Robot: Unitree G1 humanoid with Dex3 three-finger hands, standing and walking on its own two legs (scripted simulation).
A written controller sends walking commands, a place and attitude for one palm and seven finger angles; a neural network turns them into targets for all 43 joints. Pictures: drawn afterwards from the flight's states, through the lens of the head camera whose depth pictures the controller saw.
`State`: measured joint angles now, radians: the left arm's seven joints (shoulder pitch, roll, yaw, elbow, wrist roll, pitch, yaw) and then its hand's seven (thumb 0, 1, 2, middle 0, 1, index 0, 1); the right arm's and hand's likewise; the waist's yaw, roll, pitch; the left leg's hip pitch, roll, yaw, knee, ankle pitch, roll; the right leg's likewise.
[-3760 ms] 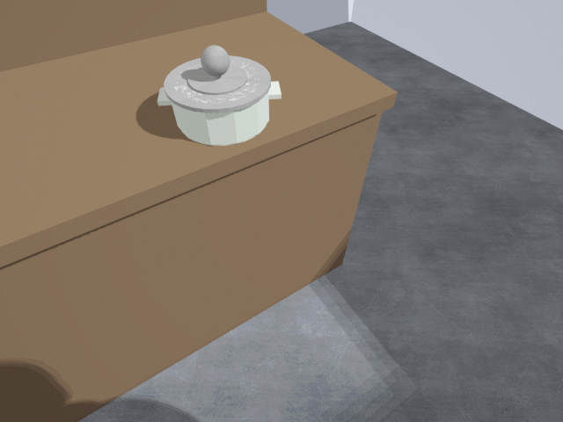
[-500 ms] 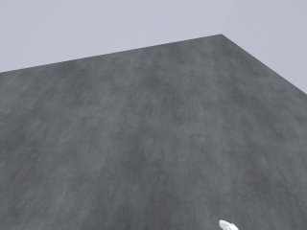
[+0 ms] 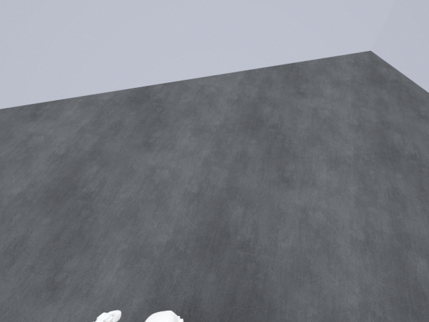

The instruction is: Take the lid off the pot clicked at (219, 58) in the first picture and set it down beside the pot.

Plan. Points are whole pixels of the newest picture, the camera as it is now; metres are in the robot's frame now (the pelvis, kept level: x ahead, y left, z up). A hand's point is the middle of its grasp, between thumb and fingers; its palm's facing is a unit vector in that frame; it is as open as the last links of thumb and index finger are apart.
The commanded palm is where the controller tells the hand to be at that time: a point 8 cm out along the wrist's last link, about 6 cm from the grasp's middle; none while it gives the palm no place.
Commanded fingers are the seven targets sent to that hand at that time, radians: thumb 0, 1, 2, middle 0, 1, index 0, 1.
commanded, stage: turn to face it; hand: left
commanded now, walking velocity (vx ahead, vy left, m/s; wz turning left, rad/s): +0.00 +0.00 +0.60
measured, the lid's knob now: out of the picture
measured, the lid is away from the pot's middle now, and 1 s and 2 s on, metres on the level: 0.00 0.00 0.00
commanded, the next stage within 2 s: none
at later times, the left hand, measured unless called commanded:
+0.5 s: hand out of the picture +0.02 +0.21 -0.16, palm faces +0.32 -0.90 -0.31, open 7.4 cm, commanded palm none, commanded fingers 0.00 0.90 0.90 -0.20 -0.30 -0.20 -0.30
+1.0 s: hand out of the picture -0.10 +0.19 -0.18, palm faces +0.60 -0.76 -0.25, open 7.4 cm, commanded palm none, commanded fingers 0.00 0.90 0.90 -0.20 -0.30 -0.20 -0.30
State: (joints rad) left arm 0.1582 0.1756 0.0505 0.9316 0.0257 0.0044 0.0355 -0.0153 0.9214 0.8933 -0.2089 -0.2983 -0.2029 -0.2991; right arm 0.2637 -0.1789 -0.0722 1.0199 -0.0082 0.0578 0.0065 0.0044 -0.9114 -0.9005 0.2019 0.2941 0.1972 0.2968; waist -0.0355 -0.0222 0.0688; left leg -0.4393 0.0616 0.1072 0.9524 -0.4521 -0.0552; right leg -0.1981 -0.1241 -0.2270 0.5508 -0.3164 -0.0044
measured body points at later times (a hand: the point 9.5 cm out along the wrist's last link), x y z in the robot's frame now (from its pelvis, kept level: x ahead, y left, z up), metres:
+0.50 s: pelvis +0.00 -0.03 -0.01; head +0.03 -0.03 +0.44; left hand +0.01 +0.26 -0.13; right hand +0.18 -0.25 -0.15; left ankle +0.04 +0.12 -0.74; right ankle +0.06 -0.15 -0.74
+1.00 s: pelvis -0.02 -0.02 +0.00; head +0.00 +0.02 +0.44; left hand -0.13 +0.23 -0.16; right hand +0.22 -0.17 -0.13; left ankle -0.07 +0.07 -0.74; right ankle +0.05 -0.15 -0.67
